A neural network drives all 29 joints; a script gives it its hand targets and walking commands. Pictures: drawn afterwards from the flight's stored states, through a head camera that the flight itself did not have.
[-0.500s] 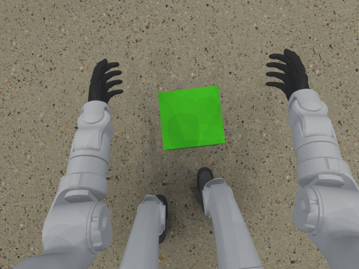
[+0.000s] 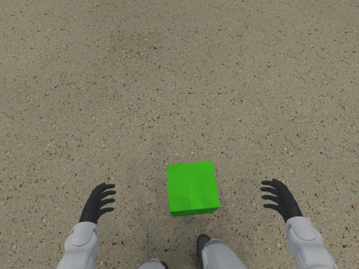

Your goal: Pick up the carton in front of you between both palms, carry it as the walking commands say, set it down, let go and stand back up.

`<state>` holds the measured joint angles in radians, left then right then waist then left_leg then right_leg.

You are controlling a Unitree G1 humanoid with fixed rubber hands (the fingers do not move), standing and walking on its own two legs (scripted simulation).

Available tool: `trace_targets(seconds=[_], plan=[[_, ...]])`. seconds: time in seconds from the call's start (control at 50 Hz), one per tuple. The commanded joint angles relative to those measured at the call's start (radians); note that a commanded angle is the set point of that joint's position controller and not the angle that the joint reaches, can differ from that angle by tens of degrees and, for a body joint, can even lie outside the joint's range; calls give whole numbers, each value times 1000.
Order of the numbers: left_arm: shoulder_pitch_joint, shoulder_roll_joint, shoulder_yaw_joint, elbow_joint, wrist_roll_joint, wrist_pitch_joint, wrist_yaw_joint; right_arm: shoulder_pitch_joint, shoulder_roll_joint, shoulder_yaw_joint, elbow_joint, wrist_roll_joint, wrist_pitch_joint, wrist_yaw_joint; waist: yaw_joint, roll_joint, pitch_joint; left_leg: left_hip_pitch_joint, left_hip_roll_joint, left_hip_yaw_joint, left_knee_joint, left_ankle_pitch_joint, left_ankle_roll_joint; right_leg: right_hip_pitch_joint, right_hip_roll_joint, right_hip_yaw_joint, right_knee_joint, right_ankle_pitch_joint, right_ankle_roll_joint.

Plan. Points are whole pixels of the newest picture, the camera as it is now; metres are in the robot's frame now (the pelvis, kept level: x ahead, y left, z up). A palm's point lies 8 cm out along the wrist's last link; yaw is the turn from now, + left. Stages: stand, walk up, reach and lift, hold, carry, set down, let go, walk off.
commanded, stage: let go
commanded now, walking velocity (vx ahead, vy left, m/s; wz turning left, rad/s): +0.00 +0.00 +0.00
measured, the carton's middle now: (191, 190) +0.39 -0.04 -0.63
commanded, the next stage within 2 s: stand in 0.62 s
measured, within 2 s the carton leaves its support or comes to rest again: neither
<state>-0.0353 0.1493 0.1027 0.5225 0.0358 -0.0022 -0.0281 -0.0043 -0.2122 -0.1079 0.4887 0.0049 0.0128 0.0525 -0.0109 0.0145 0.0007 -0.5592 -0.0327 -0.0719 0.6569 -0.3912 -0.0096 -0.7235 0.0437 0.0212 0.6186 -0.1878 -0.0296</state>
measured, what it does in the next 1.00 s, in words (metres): stands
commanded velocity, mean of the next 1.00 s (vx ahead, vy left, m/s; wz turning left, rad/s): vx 0.00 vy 0.00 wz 0.00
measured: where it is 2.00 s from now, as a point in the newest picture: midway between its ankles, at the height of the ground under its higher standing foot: outside the picture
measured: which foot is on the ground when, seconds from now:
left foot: down 0.00-1.00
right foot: down 0.00-1.00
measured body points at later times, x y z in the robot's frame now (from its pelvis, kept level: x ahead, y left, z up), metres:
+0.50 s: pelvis +0.02 +0.03 +0.02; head +0.05 +0.02 +0.47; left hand +0.20 +0.26 -0.05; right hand +0.20 -0.21 -0.06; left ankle -0.05 +0.13 -0.72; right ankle +0.05 -0.10 -0.72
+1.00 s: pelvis +0.04 +0.02 +0.01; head +0.05 +0.01 +0.46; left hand +0.18 +0.32 -0.07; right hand +0.19 -0.27 -0.08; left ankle -0.05 +0.13 -0.72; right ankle +0.05 -0.10 -0.72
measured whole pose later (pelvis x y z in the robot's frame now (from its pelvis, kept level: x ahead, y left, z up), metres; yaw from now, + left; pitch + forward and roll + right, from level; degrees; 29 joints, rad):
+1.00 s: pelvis +0.04 +0.02 +0.01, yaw +1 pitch +0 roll -1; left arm 0.16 0.32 0.06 0.75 0.04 0.01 0.01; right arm 0.23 -0.35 -0.04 0.63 -0.04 0.03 -0.02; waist 0.00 0.05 0.00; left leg -0.10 -0.04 -0.10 0.52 -0.42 0.02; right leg -0.28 0.03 0.00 0.56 -0.28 -0.01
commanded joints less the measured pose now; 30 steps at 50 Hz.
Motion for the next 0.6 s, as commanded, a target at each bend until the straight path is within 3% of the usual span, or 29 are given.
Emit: trace_targets(seconds=[0.0, 0.08, 0.18, 0.3, 0.44, 0.58], plan=[[113, 104, -4, -120, -17, -29, -10, 145, -83, 1, -130, 9, -30, -5, -1, -8, -286, -31, 9, 38, -247, 238, -4, 818, -33, 46, -91, 372, 24], [177, 111, -16, -139, -17, -16, -18, 203, -93, 17, -151, 2, -14, 3, 1, 22, -151, 62, 28, 20, -334, 239, 2, 849, -12, 14, -150, 302, 35], [201, 112, -38, -165, -17, 30, -27, 210, -102, 28, -164, 2, 39, 18, 7, 71, 23, 20, 64, 9, -434, 106, 14, 939, 8, -22, -169, 195, 43], [181, 120, -48, -178, -30, 72, -28, 185, -128, 20, -184, -13, 87, 23, 10, 50, 101, -5, 84, 6, -451, 67, 23, 1019, 17, -33, -155, 164, 46], [198, 138, -40, -166, -29, 95, -29, 227, -118, 22, -190, -11, 107, 7, 7, -8, 23, 99, 50, 17, -357, 262, 4, 1008, 6, -1, -143, 299, 44], [241, 141, -26, -165, -13, 93, -30, 254, -94, 31, -174, 11, 95, 4, 14, 20, -40, 205, 17, 20, -306, 446, -18, 929, -11, 22, -149, 442, 44]])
